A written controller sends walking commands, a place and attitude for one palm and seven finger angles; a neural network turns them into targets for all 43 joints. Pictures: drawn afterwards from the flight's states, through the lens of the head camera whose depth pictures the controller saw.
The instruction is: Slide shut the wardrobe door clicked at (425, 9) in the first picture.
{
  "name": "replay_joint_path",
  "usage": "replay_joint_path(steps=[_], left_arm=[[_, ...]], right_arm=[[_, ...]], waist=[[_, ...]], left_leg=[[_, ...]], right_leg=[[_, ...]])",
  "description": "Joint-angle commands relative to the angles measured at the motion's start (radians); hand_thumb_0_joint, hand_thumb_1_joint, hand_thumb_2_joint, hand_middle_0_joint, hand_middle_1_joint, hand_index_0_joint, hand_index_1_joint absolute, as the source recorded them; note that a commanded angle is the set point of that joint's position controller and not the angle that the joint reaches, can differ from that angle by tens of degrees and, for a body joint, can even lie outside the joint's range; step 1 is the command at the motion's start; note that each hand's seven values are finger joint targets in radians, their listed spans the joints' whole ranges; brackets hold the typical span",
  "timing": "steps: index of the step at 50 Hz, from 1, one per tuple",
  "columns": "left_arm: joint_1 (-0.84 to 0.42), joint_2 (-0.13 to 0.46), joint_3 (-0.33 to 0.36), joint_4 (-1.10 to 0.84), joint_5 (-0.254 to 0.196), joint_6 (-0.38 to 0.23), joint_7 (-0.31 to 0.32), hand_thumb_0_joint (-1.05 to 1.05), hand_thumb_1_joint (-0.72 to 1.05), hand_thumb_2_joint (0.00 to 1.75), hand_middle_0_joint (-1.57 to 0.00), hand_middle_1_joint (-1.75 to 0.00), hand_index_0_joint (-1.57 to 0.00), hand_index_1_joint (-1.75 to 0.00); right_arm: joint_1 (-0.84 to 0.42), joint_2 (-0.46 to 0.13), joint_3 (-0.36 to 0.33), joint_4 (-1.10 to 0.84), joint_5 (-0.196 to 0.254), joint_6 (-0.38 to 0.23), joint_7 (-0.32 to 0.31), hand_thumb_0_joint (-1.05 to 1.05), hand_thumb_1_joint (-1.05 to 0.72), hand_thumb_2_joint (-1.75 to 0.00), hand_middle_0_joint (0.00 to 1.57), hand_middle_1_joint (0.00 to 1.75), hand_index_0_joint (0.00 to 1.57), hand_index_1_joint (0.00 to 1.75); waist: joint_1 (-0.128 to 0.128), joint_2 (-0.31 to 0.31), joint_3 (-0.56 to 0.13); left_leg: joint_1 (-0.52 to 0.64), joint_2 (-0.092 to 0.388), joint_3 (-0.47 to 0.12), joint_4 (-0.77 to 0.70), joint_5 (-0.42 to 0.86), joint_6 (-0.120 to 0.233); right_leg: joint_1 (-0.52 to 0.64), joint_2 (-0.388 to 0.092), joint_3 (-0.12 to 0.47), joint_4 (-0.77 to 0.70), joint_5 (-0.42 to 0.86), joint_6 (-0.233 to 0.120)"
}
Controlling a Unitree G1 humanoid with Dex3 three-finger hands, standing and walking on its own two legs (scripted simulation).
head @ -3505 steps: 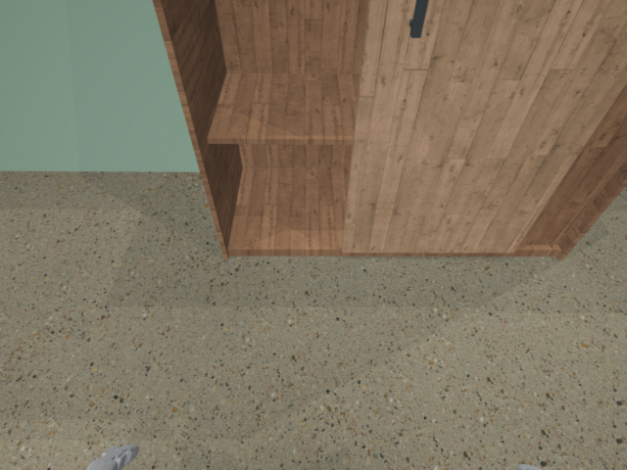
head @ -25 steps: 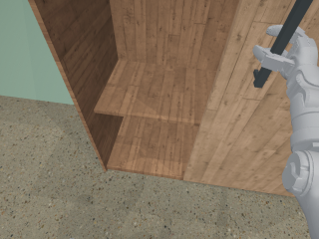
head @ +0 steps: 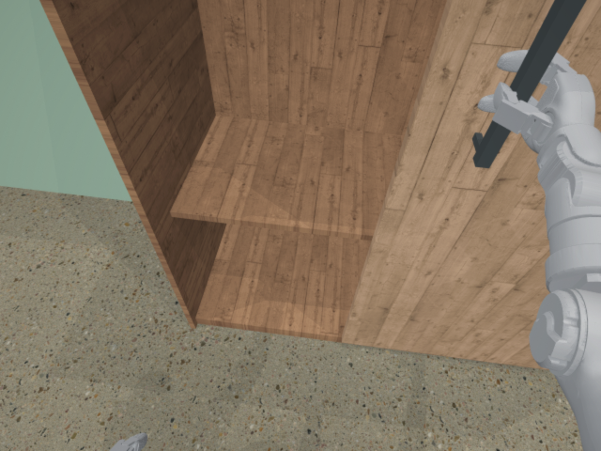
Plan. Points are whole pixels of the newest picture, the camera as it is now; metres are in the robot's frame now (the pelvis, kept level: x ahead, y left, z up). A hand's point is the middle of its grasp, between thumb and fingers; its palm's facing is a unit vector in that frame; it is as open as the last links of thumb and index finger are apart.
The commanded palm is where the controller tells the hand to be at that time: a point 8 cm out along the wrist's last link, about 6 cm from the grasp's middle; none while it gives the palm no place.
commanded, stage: grip the handle and tug to test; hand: right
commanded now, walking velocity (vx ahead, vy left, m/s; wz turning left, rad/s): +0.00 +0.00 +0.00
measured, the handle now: (516, 81) +0.54 -0.20 +0.25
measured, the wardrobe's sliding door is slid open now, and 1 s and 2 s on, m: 0.51 0.50 0.40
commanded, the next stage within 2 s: tug the door sideways, standing still in 0.36 s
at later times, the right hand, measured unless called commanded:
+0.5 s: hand (504, 111) +0.48 -0.17 +0.24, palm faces +0.02 +1.00 +0.00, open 5.8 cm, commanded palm +0.45 -0.22 +0.24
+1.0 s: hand (495, 107) +0.48 -0.16 +0.24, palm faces +0.10 +0.99 -0.03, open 5.7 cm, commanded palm +0.46 -0.16 +0.24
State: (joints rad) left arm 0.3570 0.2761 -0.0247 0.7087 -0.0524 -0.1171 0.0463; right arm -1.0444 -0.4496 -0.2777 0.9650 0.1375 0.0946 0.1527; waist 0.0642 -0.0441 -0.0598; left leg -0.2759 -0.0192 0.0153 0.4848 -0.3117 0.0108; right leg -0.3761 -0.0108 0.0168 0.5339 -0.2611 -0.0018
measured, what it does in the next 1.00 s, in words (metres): stands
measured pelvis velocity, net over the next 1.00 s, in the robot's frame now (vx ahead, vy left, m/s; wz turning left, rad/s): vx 0.01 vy -0.01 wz -0.02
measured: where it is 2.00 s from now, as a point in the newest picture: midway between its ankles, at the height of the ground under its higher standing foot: outside the picture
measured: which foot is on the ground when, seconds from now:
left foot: down 0.00-1.00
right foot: down 0.00-1.00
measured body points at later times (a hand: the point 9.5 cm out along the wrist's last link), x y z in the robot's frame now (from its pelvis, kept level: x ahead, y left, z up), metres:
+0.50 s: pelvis +0.03 -0.01 +0.00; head +0.04 +0.01 +0.45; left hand +0.15 +0.25 -0.10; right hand +0.47 -0.23 +0.24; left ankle -0.04 +0.11 -0.73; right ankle +0.00 -0.12 -0.73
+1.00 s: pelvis +0.01 -0.01 +0.00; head +0.04 +0.00 +0.45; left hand +0.12 +0.23 -0.12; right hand +0.47 -0.22 +0.24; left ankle -0.04 +0.11 -0.73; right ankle +0.00 -0.12 -0.74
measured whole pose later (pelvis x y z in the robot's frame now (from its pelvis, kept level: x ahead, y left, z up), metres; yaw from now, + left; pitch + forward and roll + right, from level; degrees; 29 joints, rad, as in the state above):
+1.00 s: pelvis +0.01 -0.01 +0.00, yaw -1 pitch +5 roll +1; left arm 0.28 0.24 -0.02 0.73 -0.05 -0.07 0.04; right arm -0.98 -0.32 -0.19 0.72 0.15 0.24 0.00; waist 0.01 -0.05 -0.05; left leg -0.22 0.01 0.05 0.45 -0.31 0.00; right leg -0.33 0.01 0.03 0.51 -0.27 -0.01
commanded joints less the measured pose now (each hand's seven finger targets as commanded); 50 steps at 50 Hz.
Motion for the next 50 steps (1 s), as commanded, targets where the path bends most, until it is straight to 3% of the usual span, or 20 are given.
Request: replay_joint_path(steps=[1, 9, 11, 15, 22, 26, 27, 29, 30, 32, 35, 36, 37, 40, 41, 42, 46, 47, 48, 50], left_arm=[[0.014, 0.14, 0.051, -0.115, -0.012, -0.036, 0.007, 0.0, 0.9, 0.9, -0.2, -0.3, -0.2, -0.3], [-0.037, 0.136, 0.056, -0.16, -0.017, -0.019, -0.001, 0.0, 0.9, 0.9, -0.2, -0.3, -0.2, -0.3], [-0.055, 0.135, 0.055, -0.174, -0.017, -0.01, -0.004, 0.0, 0.9, 0.9, -0.2, -0.3, -0.2, -0.3], [-0.088, 0.126, 0.053, -0.199, -0.019, 0.009, -0.008, 0.0, 0.9, 0.9, -0.2, -0.3, -0.2, -0.3], [-0.143, 0.116, 0.051, -0.233, -0.022, 0.038, -0.009, 0.0, 0.9, 0.9, -0.2, -0.3, -0.2, -0.3], [-0.146, 0.12, 0.048, -0.205, -0.022, 0.051, 0.007, 0.0, 0.9, 0.9, -0.2, -0.3, -0.2, -0.3], [-0.136, 0.119, 0.048, -0.192, -0.02, 0.052, 0.012, 0.0, 0.9, 0.9, -0.2, -0.3, -0.2, -0.3], [-0.116, 0.119, 0.049, -0.169, -0.017, 0.055, 0.019, 0.0, 0.9, 0.9, -0.2, -0.3, -0.2, -0.3], [-0.111, 0.115, 0.049, -0.163, -0.013, 0.058, 0.018, 0.0, 0.9, 0.9, -0.2, -0.3, -0.2, -0.3], [-0.105, 0.111, 0.053, -0.148, -0.012, 0.059, 0.017, 0.0, 0.9, 0.9, -0.2, -0.3, -0.2, -0.3], [-0.102, 0.107, 0.054, -0.134, -0.005, 0.057, 0.015, 0.0, 0.9, 0.9, -0.2, -0.3, -0.2, -0.3], [-0.109, 0.107, 0.057, -0.133, -0.007, 0.053, 0.015, 0.0, 0.9, 0.9, -0.2, -0.3, -0.2, -0.3], [-0.111, 0.103, 0.054, -0.129, -0.006, 0.05, 0.015, 0.0, 0.9, 0.9, -0.2, -0.3, -0.2, -0.3], [-0.111, 0.097, 0.048, -0.116, -0.002, 0.04, 0.014, 0.0, 0.9, 0.9, -0.2, -0.3, -0.2, -0.3], [-0.112, 0.099, 0.049, -0.112, -0.003, 0.033, 0.011, 0.0, 0.9, 0.9, -0.2, -0.3, -0.2, -0.3], [-0.113, 0.095, 0.047, -0.104, -0.004, 0.029, 0.012, 0.0, 0.9, 0.9, -0.2, -0.3, -0.2, -0.3], [-0.092, 0.098, 0.049, -0.086, 0.002, 0.007, 0.005, 0.0, 0.9, 0.9, -0.2, -0.3, -0.2, -0.3], [-0.094, 0.096, 0.05, -0.082, -0.001, 0.002, 0.005, 0.0, 0.9, 0.9, -0.2, -0.3, -0.2, -0.3], [-0.087, 0.097, 0.048, -0.075, 0.0, -0.004, 0.005, 0.0, 0.9, 0.9, -0.2, -0.3, -0.2, -0.3], [-0.081, 0.097, 0.051, -0.069, 0.003, -0.02, 0.003, 0.0, 0.9, 0.9, -0.2, -0.3, -0.2, -0.3]], right_arm=[[-0.5, -0.131, 0.005, -0.317, 0.032, -0.07, 0.039, 0.0, -0.9, -0.9, 0.45, 1.4, 0.45, 1.4], [-0.347, -0.133, -0.019, -0.511, 0.055, -0.019, 0.045, 0.0, -0.9, -0.9, 0.45, 1.4, 0.45, 1.4], [-0.28, -0.181, -0.07, -0.56, 0.054, 0.001, 0.04, 0.0, -0.9, -0.9, 0.45, 1.4, 0.45, 1.4], [-0.171, -0.178, -0.078, -0.656, 0.058, 0.044, 0.04, 0.0, -0.9, -0.9, 0.45, 1.4, 0.45, 1.4], [-0.027, -0.186, -0.116, -0.797, 0.066, 0.125, 0.024, 0.0, -0.9, -0.9, 0.45, 1.4, 0.45, 1.4], [-0.202, -0.176, -0.071, -0.754, 0.054, 0.159, 0.006, 0.0, -0.9, -0.9, 0.45, 1.4, 0.45, 1.4], [-0.233, -0.147, -0.042, -0.713, 0.049, 0.166, 0.0, 0.0, -0.9, -0.9, 0.45, 1.4, 0.45, 1.4], [-0.312, -0.12, -0.01, -0.664, 0.038, 0.176, -0.014, 0.0, -0.9, -0.9, 0.45, 1.4, 0.45, 1.4], [-0.33, -0.107, -0.006, -0.667, 0.037, 0.18, -0.024, 0.0, -0.9, -0.9, 0.45, 1.4, 0.45, 1.4], [-0.357, -0.056, 0.029, -0.647, 0.034, 0.182, -0.036, 0.0, -0.9, -0.9, 0.45, 1.4, 0.45, 1.4], [-0.406, 0.018, 0.084, -0.631, 0.043, 0.156, -0.049, 0.0, -0.9, -0.9, 0.45, 1.4, 0.45, 1.4], [-0.431, 0.012, 0.08, -0.632, 0.041, 0.144, -0.053, 0.0, -0.9, -0.9, 0.45, 1.4, 0.45, 1.4], [-0.445, 0.046, 0.109, -0.615, 0.04, 0.133, -0.056, 0.0, -0.9, -0.9, 0.45, 1.4, 0.45, 1.4], [-0.469, 0.114, 0.154, -0.564, 0.046, 0.104, -0.057, 0.0, -0.9, -0.9, 0.45, 1.4, 0.45, 1.4], [-0.508, 0.116, 0.159, -0.588, 0.045, 0.091, -0.057, 0.0, -0.9, -0.9, 0.45, 1.4, 0.45, 1.4], [-0.517, 0.134, 0.176, -0.563, 0.042, 0.086, -0.057, 0.0, -0.9, -0.9, 0.45, 1.4, 0.45, 1.4], [-0.574, 0.178, 0.208, -0.561, 0.047, 0.059, -0.059, 0.0, -0.9, -0.9, 0.45, 1.4, 0.45, 1.4], [-0.578, 0.195, 0.22, -0.543, 0.049, 0.057, -0.059, 0.0, -0.9, -0.9, 0.45, 1.4, 0.45, 1.4], [-0.582, 0.221, 0.235, -0.518, 0.052, 0.053, -0.063, 0.0, -0.9, -0.9, 0.45, 1.4, 0.45, 1.4], [-0.617, 0.243, 0.255, -0.54, 0.051, 0.033, -0.07, 0.0, -0.9, -0.9, 0.45, 1.4, 0.45, 1.4]], waist=[[0.021, -0.026, -0.393], [-0.016, -0.009, -0.426], [-0.041, -0.017, -0.438], [-0.061, -0.01, -0.422], [-0.079, 0.004, -0.419], [-0.034, -0.002, -0.35], [-0.019, 0.01, -0.332], [0.002, -0.03, -0.328], [-0.004, -0.065, -0.351], [0.008, -0.065, -0.387], [0.021, 0.018, -0.405], [0.023, 0.011, -0.418], [0.028, 0.023, -0.409], [0.031, 0.009, -0.378], [0.036, -0.025, -0.413], [0.038, -0.061, -0.397], [0.047, -0.051, -0.434], [0.049, -0.059, -0.423], [0.054, -0.021, -0.407], [0.058, -0.039, -0.417]], left_leg=[[-0.016, -0.019, 0.016, -0.035, 0.471, 0.01], [0.057, -0.02, 0.022, -0.026, 0.557, 0.008], [0.093, -0.018, 0.019, -0.02, 0.614, 0.009], [0.141, -0.013, 0.022, -0.015, 0.661, 0.009], [0.179, -0.005, 0.024, -0.012, 0.716, 0.001], [0.112, -0.009, 0.026, -0.039, 0.655, 0.003], [0.095, -0.009, 0.03, -0.041, 0.644, 0.003], [0.058, -0.008, 0.029, -0.04, 0.655, 0.003], [0.061, -0.007, 0.026, -0.038, 0.671, 0.006], [0.035, -0.008, 0.03, -0.029, 0.679, 0.004], [0.043, -0.013, 0.038, -0.032, 0.651, 0.005], [0.028, -0.012, 0.034, -0.034, 0.636, 0.002], [0.024, -0.013, 0.036, -0.038, 0.611, 0.003], [0.014, -0.011, 0.035, -0.048, 0.57, 0.01], [-0.005, -0.012, 0.034, -0.045, 0.568, 0.009], [-0.026, -0.012, 0.033, -0.047, 0.545, 0.011], [-0.054, -0.019, 0.04, -0.041, 0.533, 0.011], [-0.067, -0.02, 0.038, -0.044, 0.508, 0.011], [-0.073, -0.022, 0.045, -0.045, 0.483, 0.011], [-0.075, -0.021, 0.044, -0.051, 0.454, 0.014]], right_leg=[[0.376, 0.01, 0.008, 0.012, 0.428, -0.041], [0.398, 0.007, 0.002, 0.006, 0.533, -0.043], [0.394, 0.007, -0.005, 0.012, 0.586, -0.047], [0.38, 0.007, -0.015, 0.01, 0.645, -0.049], [0.385, 0.001, -0.022, -0.002, 0.708, -0.048], [0.378, 0.002, -0.024, -0.011, 0.614, -0.048], [0.377, 0.0, -0.017, -0.01, 0.623, -0.048], [0.399, 0.0, -0.011, 0.005, 0.673, -0.045], [0.412, 0.006, -0.015, 0.018, 0.701, -0.046], [0.452, 0.002, 0.0, 0.03, 0.767, -0.04], [0.455, 0.004, 0.014, 0.028, 0.733, -0.041], [0.467, 0.001, 0.015, 0.023, 0.711, -0.04], [0.463, 0.004, 0.018, 0.018, 0.676, -0.039], [0.452, 0.014, 0.019, 0.013, 0.605, -0.041], [0.481, 0.011, 0.023, 0.014, 0.612, -0.037], [0.49, 0.01, 0.027, 0.018, 0.61, -0.033], [0.529, 0.001, 0.05, 0.028, 0.665, -0.024], [0.527, 0.001, 0.05, 0.028, 0.636, -0.023], [0.516, -0.002, 0.058, 0.02, 0.609, -0.019], [0.524, -0.002, 0.06, 0.016, 0.581, -0.018]])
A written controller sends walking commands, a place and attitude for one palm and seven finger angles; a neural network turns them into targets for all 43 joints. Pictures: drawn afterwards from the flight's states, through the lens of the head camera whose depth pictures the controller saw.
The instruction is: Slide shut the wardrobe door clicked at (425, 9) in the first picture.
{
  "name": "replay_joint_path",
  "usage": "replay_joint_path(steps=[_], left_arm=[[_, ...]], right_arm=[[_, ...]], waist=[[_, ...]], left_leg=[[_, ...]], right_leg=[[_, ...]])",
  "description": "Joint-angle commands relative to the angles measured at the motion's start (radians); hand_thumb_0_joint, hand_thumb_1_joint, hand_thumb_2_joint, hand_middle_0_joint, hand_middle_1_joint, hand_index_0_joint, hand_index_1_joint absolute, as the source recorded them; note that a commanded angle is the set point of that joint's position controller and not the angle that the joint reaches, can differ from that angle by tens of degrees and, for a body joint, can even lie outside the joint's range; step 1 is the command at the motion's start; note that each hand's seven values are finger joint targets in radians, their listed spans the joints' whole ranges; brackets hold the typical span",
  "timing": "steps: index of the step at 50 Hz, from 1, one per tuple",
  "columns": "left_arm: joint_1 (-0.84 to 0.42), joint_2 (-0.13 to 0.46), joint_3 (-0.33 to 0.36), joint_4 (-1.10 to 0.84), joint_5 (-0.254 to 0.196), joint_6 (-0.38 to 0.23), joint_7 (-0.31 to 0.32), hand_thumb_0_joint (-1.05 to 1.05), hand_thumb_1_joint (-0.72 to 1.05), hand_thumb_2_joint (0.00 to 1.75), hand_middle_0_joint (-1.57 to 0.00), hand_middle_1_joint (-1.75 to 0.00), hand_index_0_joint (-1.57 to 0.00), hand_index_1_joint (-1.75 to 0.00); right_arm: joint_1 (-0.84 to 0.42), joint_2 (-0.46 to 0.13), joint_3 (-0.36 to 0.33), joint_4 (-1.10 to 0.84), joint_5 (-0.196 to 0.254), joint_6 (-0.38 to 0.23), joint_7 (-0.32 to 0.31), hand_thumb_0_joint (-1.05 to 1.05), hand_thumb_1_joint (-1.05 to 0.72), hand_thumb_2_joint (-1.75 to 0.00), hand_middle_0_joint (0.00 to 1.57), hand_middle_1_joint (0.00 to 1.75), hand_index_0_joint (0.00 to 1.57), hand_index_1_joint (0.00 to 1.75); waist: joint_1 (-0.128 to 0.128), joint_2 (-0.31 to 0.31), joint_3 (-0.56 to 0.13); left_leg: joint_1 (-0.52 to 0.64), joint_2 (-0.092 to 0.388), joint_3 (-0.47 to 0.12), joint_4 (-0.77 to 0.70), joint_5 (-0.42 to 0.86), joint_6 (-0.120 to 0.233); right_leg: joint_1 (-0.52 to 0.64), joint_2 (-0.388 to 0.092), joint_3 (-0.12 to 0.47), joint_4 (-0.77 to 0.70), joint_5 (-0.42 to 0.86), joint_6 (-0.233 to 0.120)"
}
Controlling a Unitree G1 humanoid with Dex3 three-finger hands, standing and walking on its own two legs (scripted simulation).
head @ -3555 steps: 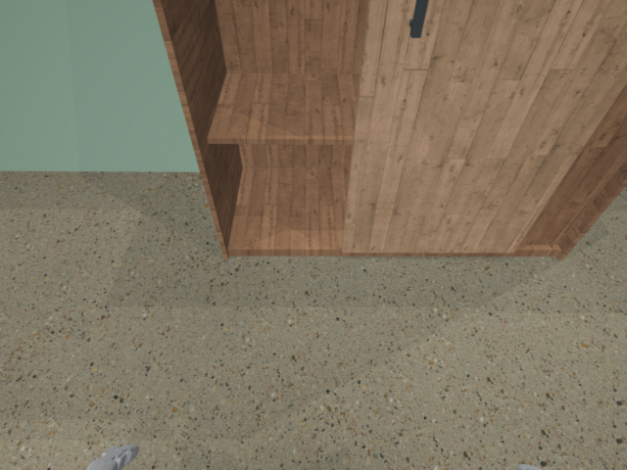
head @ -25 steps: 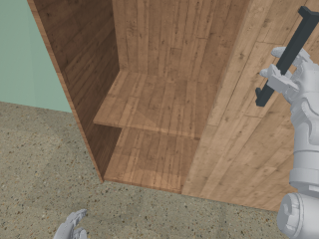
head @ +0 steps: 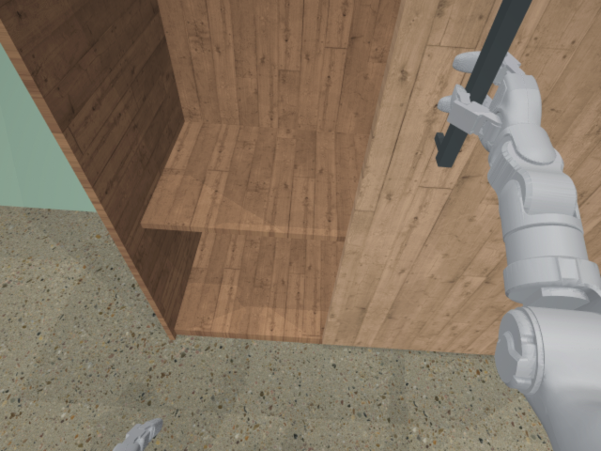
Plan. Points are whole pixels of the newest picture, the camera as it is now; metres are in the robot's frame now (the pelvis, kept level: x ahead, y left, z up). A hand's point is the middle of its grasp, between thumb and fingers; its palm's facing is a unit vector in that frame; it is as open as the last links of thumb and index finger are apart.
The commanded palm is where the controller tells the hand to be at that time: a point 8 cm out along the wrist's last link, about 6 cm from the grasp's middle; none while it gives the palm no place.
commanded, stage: tug the door sideways, standing still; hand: right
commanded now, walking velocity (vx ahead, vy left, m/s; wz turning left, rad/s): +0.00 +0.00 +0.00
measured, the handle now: (471, 82) +0.53 -0.17 +0.24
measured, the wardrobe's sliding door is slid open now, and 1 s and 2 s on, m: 0.50 0.40 0.14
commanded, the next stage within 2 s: step sideways, sliding the door along in 0.26 s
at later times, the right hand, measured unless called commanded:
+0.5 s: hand (412, 107) +0.47 -0.09 +0.23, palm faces +0.03 +0.99 -0.13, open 5.9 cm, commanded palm +0.46 -0.13 +0.24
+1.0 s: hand (374, 103) +0.49 -0.05 +0.22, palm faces +0.20 +0.97 -0.11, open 5.6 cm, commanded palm +0.47 -0.06 +0.22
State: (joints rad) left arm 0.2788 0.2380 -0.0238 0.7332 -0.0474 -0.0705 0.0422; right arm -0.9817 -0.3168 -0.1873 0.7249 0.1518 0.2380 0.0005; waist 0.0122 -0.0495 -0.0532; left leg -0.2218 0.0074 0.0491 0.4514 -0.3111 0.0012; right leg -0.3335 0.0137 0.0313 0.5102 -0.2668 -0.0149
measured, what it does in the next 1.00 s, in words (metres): steps to the left: right foot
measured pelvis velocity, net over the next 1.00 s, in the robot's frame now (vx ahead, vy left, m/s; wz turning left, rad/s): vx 0.01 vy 0.12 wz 0.03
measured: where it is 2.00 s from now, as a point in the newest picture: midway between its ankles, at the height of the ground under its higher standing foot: outside the picture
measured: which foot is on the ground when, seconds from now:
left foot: down 0.00-0.98, up 1.00-1.00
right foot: down 0.00-0.68, up 0.70-0.96, down 0.98-1.00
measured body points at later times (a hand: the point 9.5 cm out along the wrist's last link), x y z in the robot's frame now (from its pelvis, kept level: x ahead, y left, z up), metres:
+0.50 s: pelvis -0.02 +0.00 -0.01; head +0.02 +0.03 +0.44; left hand +0.06 +0.26 -0.14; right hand +0.47 -0.14 +0.24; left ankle -0.06 +0.12 -0.74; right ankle -0.01 -0.11 -0.74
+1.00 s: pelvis +0.01 +0.12 -0.01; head +0.10 +0.13 +0.43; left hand +0.18 +0.37 -0.13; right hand +0.47 -0.10 +0.23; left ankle -0.02 +0.12 -0.71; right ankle +0.05 +0.00 -0.74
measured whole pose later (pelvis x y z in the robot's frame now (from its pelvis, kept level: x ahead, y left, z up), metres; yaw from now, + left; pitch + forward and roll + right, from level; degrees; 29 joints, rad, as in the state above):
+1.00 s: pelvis +0.01 +0.12 -0.01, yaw +2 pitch -1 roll -1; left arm 0.11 0.27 0.03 0.66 -0.03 -0.02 0.07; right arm -0.94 -0.31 -0.18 0.57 0.06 -0.17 -0.09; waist -0.06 -0.01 0.22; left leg -0.33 -0.12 0.11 0.83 -0.35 0.00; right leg -0.30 -0.05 -0.15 0.56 -0.20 -0.06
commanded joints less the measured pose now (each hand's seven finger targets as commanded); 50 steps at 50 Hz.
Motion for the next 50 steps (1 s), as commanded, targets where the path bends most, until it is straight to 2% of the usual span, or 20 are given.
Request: replay_joint_path(steps=[1, 18, 19, 20, 22, 25, 28, 31, 32, 33, 34, 35, 38, 41, 44, 46, 47, 48, 49, 50], left_arm=[[-0.003, 0.136, 0.049, -0.087, -0.003, -0.075, 0.006, 0.0, 0.9, 0.9, -0.2, -0.3, -0.2, -0.3], [0.05, 0.139, 0.049, -0.041, 0.006, -0.175, -0.015, 0.0, 0.9, 0.9, -0.2, -0.3, -0.2, -0.3], [0.036, 0.208, 0.059, -0.048, 0.014, -0.136, 0.011, 0.0, 0.9, 0.9, -0.2, -0.3, -0.2, -0.3], [0.037, 0.194, 0.05, -0.041, 0.023, -0.111, 0.017, 0.0, 0.9, 0.9, -0.2, -0.3, -0.2, -0.3], [0.017, 0.168, 0.059, -0.071, 0.016, -0.096, 0.024, 0.0, 0.9, 0.9, -0.2, -0.3, -0.2, -0.3], [0.001, 0.172, 0.067, -0.097, 0.01, -0.07, 0.045, 0.0, 0.9, 0.9, -0.2, -0.3, -0.2, -0.3], [-0.025, 0.153, 0.061, -0.105, 0.009, -0.045, 0.049, 0.0, 0.9, 0.9, -0.2, -0.3, -0.2, -0.3], [-0.059, 0.164, 0.062, -0.124, -0.002, -0.014, 0.054, 0.0, 0.9, 0.9, -0.2, -0.3, -0.2, -0.3], [-0.056, 0.159, 0.063, -0.132, -0.009, -0.007, 0.054, 0.0, 0.9, 0.9, -0.2, -0.3, -0.2, -0.3], [-0.073, 0.141, 0.064, -0.139, -0.009, 0.0, 0.054, 0.0, 0.9, 0.9, -0.2, -0.3, -0.2, -0.3], [-0.122, 0.122, 0.066, -0.138, -0.007, -0.002, 0.053, 0.0, 0.9, 0.9, -0.2, -0.3, -0.2, -0.3], [-0.126, 0.146, 0.078, -0.123, -0.009, -0.007, 0.051, 0.0, 0.9, 0.9, -0.2, -0.3, -0.2, -0.3], [-0.102, 0.101, 0.057, -0.101, 0.006, -0.02, 0.046, 0.0, 0.9, 0.9, -0.2, -0.3, -0.2, -0.3], [-0.124, 0.095, 0.066, -0.127, 0.015, 0.001, 0.043, 0.0, 0.9, 0.9, -0.2, -0.3, -0.2, -0.3], [-0.128, 0.089, 0.071, -0.153, 0.016, 0.014, 0.04, 0.0, 0.9, 0.9, -0.2, -0.3, -0.2, -0.3], [-0.118, 0.089, 0.077, -0.158, 0.008, 0.015, 0.043, 0.0, 0.9, 0.9, -0.2, -0.3, -0.2, -0.3], [-0.111, 0.097, 0.08, -0.157, 0.002, 0.012, 0.045, 0.0, 0.9, 0.9, -0.2, -0.3, -0.2, -0.3], [-0.107, 0.11, 0.086, -0.155, 0.005, 0.014, 0.039, 0.0, 0.9, 0.9, -0.2, -0.3, -0.2, -0.3], [-0.153, 0.159, 0.107, -0.181, 0.015, 0.015, 0.017, 0.0, 0.9, 0.9, -0.2, -0.3, -0.2, -0.3], [-0.194, 0.13, 0.096, -0.182, 0.009, 0.014, -0.011, 0.0, 0.9, 0.9, -0.2, -0.3, -0.2, -0.3]], right_arm=[[-0.686, 0.11, 0.164, -0.279, 0.035, -0.114, 0.077, 0.0, -0.9, -0.9, 0.45, 1.4, 0.45, 1.4], [-0.801, 0.173, 0.186, -0.217, 0.025, -0.203, 0.011, 0.0, -0.9, -0.9, 0.45, 1.4, 0.45, 1.4], [-0.711, -0.386, -0.12, -0.15, -0.076, -0.294, -0.044, 0.0, -0.9, -0.9, 0.45, 1.4, 0.45, 1.4], [-0.704, -0.361, -0.094, -0.098, -0.093, -0.34, -0.06, 0.0, -0.9, -0.9, 0.45, 1.4, 0.45, 1.4], [-0.667, -0.123, 0.067, -0.128, -0.074, -0.369, -0.043, 0.0, -0.9, -0.9, 0.45, 1.4, 0.45, 1.4], [-0.678, -0.163, 0.054, -0.155, -0.046, -0.393, -0.04, 0.0, -0.9, -0.9, 0.45, 1.4, 0.45, 1.4], [-0.672, -0.169, 0.046, -0.195, -0.044, -0.401, -0.047, 0.0, -0.9, -0.9, 0.45, 1.4, 0.45, 1.4], [-0.631, -0.224, 0.006, -0.212, -0.052, -0.404, -0.056, 0.0, -0.9, -0.9, 0.45, 1.4, 0.45, 1.4], [-0.625, -0.23, 0.01, -0.226, -0.061, -0.402, -0.055, 0.0, -0.9, -0.9, 0.45, 1.4, 0.45, 1.4], [-0.602, -0.246, -0.008, -0.21, -0.069, -0.396, -0.06, 0.0, -0.9, -0.9, 0.45, 1.4, 0.45, 1.4], [-0.614, -0.273, -0.027, -0.179, -0.091, -0.391, -0.058, 0.0, -0.9, -0.9, 0.45, 1.4, 0.45, 1.4], [-0.609, -0.269, -0.036, -0.174, -0.096, -0.381, -0.061, 0.0, -0.9, -0.9, 0.45, 1.4, 0.45, 1.4], [-0.637, -0.198, 0.002, -0.236, -0.101, -0.446, -0.06, 0.0, -0.9, -0.9, 0.45, 1.4, 0.45, 1.4], [-0.621, -0.226, -0.037, -0.302, -0.107, -0.477, -0.069, 0.0, -0.9, -0.9, 0.45, 1.4, 0.45, 1.4], [-0.605, -0.201, -0.021, -0.357, -0.11, -0.496, -0.075, 0.0, -0.9, -0.9, 0.45, 1.4, 0.45, 1.4], [-0.593, -0.166, 0.011, -0.411, -0.107, -0.505, -0.072, 0.0, -0.9, -0.9, 0.45, 1.4, 0.45, 1.4], [-0.606, -0.124, 0.058, -0.452, -0.102, -0.514, -0.063, 0.0, -0.9, -0.9, 0.45, 1.4, 0.45, 1.4], [-0.601, -0.093, 0.079, -0.476, -0.083, -0.523, -0.059, 0.0, -0.9, -0.9, 0.45, 1.4, 0.45, 1.4], [-0.608, -0.044, 0.093, -0.527, -0.053, -0.527, -0.054, 0.0, -0.9, -0.9, 0.45, 1.4, 0.45, 1.4], [-0.593, 0.023, 0.154, -0.505, -0.04, -0.512, -0.051, 0.0, -0.9, -0.9, 0.45, 1.4, 0.45, 1.4]], waist=[[0.111, -0.034, -0.418], [0.113, -0.033, -0.42], [0.02, -0.012, -0.319], [0.031, -0.003, -0.283], [0.051, -0.033, -0.316], [0.051, -0.126, -0.305], [0.04, -0.087, -0.272], [0.018, -0.038, -0.278], [0.02, 0.06, -0.286], [0.017, 0.249, -0.262], [-0.014, 0.381, -0.18], [-0.016, 0.36, -0.15], [-0.002, 0.115, -0.173], [-0.033, 0.145, -0.205], [-0.041, 0.179, -0.238], [-0.013, 0.173, -0.272], [0.024, 0.13, -0.322], [0.066, 0.005, -0.38], [0.038, -0.283, -0.449], [0.046, -0.173, -0.409]], left_leg=[[-0.146, -0.05, 0.009, -0.02, 0.432, 0.022], [-0.177, -0.055, 0.011, -0.017, 0.327, 0.024], [-0.152, -0.007, -0.026, -0.024, 0.188, -0.013], [-0.11, 0.0, -0.016, -0.016, 0.138, -0.007], [-0.159, -0.019, 0.005, 0.087, 0.09, -0.01], [-0.303, -0.049, -0.01, 0.289, -0.108, 0.006], [-0.341, -0.026, -0.056, 0.301, -0.206, 0.022], [-0.02, -0.02, -0.055, 0.026, -0.005, 0.044], [0.141, 0.031, -0.096, -0.069, 0.113, 0.063], [0.263, 0.155, -0.266, -0.139, 0.179, 0.114], [0.293, 0.26, -0.436, -0.164, 0.202, 0.185], [0.299, 0.272, -0.477, -0.14, 0.245, 0.175], [0.387, 0.22, -0.253, -0.013, 0.66, 0.179], [0.441, 0.179, -0.184, -0.009, 0.839, 0.109], [0.46, 0.145, -0.139, 0.005, 0.993, -0.026], [0.323, 0.082, -0.052, 0.147, 1.153, -0.14], [0.13, 0.051, -0.005, 0.325, 1.103, -0.185], [-0.133, 0.017, 0.004, 0.649, 0.735, -0.154], [-0.459, -0.067, -0.15, 0.978, -0.18, -0.086], [-0.448, -0.041, -0.301, 1.133, -0.214, 0.014]], right_leg=[[0.477, -0.027, 0.048, 0.035, 0.554, -0.003], [0.46, -0.025, 0.059, 0.004, 0.415, 0.011], [0.31, -0.093, 0.06, 0.015, 0.373, -0.045], [0.244, -0.086, 0.044, -0.016, 0.271, -0.043], [0.306, -0.127, 0.085, -0.035, 0.146, -0.067], [0.435, -0.269, 0.33, -0.099, 0.116, -0.158], [0.482, -0.328, 0.338, -0.054, 0.258, -0.199], [0.282, -0.24, 0.114, 0.137, 0.344, -0.128], [0.136, -0.147, -0.026, 0.249, 0.252, -0.075], [-0.071, -0.047, -0.115, 0.396, 0.061, -0.034], [-0.257, 0.006, -0.068, 0.576, -0.257, -0.015], [-0.313, 0.005, -0.012, 0.677, -0.275, -0.02], [-0.291, -0.039, -0.041, 0.643, -0.151, -0.001], [-0.253, -0.025, -0.121, 0.537, -0.103, 0.006], [-0.173, -0.006, -0.193, 0.358, -0.063, 0.008], [0.094, 0.007, -0.245, 0.099, 0.024, -0.017], [0.362, -0.023, -0.213, -0.056, 0.171, -0.052], [0.643, -0.187, -0.024, -0.163, 0.481, -0.137], [0.818, -0.554, 0.446, -0.04, 0.815, -0.283], [0.754, -0.639, 0.515, -0.01, 0.837, -0.288]])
